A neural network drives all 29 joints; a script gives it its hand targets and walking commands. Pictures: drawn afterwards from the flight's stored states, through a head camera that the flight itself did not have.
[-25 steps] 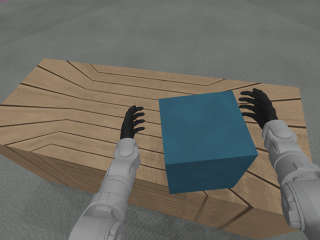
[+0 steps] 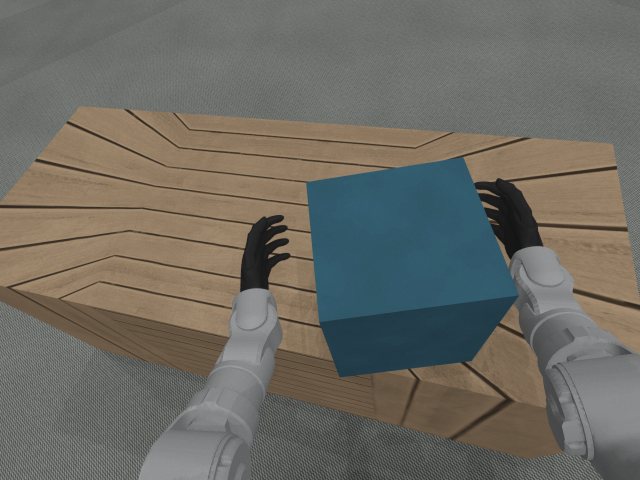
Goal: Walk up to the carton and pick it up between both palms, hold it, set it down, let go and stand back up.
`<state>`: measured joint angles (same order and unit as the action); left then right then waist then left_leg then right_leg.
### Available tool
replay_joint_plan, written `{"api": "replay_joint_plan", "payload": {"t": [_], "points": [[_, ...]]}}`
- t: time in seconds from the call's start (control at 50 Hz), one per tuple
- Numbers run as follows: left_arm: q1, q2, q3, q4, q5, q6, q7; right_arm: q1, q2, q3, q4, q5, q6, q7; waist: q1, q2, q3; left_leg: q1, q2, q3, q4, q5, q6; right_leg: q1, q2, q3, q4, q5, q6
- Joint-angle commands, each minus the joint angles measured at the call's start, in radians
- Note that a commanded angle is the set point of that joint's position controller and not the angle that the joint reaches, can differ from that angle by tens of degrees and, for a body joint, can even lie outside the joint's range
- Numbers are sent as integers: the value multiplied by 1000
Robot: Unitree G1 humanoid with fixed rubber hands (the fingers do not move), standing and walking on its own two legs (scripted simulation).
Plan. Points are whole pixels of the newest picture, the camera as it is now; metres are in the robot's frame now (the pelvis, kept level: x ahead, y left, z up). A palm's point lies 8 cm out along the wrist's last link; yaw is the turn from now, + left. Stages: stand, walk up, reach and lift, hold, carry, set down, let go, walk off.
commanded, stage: reach and lift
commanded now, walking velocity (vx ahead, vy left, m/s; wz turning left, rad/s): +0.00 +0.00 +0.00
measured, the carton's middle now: (395, 278) +0.41 -0.01 -0.06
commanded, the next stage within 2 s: none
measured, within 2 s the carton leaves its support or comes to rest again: neither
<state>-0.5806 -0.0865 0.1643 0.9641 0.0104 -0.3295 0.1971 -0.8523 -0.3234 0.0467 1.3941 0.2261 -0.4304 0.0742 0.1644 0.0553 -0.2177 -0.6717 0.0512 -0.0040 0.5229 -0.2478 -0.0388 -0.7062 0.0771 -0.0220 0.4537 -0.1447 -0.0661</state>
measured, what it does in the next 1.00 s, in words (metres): stands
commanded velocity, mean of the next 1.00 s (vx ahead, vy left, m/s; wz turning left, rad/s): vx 0.00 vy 0.00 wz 0.00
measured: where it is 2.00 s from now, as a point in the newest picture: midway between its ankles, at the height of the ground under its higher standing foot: outside the picture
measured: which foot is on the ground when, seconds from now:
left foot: down 0.00-1.00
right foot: down 0.00-1.00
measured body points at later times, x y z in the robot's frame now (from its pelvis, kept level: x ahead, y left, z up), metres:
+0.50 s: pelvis -0.01 -0.01 +0.00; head +0.08 -0.03 +0.44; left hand +0.37 +0.15 +0.01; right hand +0.45 -0.15 +0.01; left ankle -0.02 +0.14 -0.73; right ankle +0.02 -0.08 -0.73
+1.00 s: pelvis +0.01 -0.01 +0.01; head +0.10 -0.02 +0.45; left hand +0.37 +0.15 +0.01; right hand +0.44 -0.15 +0.02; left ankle -0.02 +0.14 -0.73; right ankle +0.02 -0.08 -0.73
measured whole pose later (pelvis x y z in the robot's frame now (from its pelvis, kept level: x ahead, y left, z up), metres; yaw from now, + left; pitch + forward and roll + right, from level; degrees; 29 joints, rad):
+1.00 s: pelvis +0.01 -0.01 +0.01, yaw +2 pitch +17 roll +0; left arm -0.54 -0.21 0.48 0.87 0.35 -0.37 0.15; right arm -0.78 -0.11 -0.46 1.28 -0.33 -0.45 0.00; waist 0.08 0.01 -0.11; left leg -0.48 0.05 -0.01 0.37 -0.18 -0.05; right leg -0.53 0.07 -0.05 0.35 -0.13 -0.09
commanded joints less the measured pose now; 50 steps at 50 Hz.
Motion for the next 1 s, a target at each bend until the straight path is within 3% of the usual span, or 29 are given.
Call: {"api": "replay_joint_plan", "payload": {"t": [0.0, 0.18, 0.4, 0.5, 0.64, 0.76, 0.84, 0.98], "points": [[-321, 4, 47, -110, 58, -41, 4, -423, 0, -38, -112, -47, -20, -11, -19, -208, -473, -1, -42, 59, -25, 250, 19, 553, -41, 50, 60, 312, 79], [-376, -44, 73, -190, 142, -18, 56, -445, 66, -79, -166, -92, -3, -62, -5, -112, -530, 27, -41, 63, -7, 290, 5, 573, -36, 48, 78, 346, 60], [-426, -91, 82, -132, 122, -17, 42, -461, 138, -101, -190, -143, 42, -76, -17, -195, -506, 37, -37, 63, -1, 255, 24, 520, -41, 52, 60, 258, 61], [-449, -112, 99, -133, 147, -28, 29, -457, 186, -139, -188, -192, 46, -75, -27, -183, -501, 32, -39, 65, -8, 241, 22, 534, -50, 53, 55, 254, 63], [-437, -201, 130, -144, 242, -37, -8, -423, 322, -235, -184, -340, 20, -47, -43, -165, -472, 56, -44, 71, -45, 242, 28, 562, -62, 36, 28, 266, 65], [-400, -495, 60, -88, 374, -56, -108, -350, 688, -291, -143, -586, -52, 43, -67, -130, -425, 149, -38, 78, -118, 276, 30, 591, -63, -15, -21, 335, 56], [-380, -488, 64, -104, 402, -61, -115, -306, 708, -320, -132, -634, -78, 48, -70, -127, -350, 154, -35, 83, -154, 280, 37, 629, -69, -17, -38, 360, 58], [-331, -482, 58, -126, 413, -60, -114, -262, 702, -322, -124, -646, -92, 44, -69, -113, -301, 191, -32, 89, -187, 305, 37, 648, -71, -24, -62, 387, 61]]}}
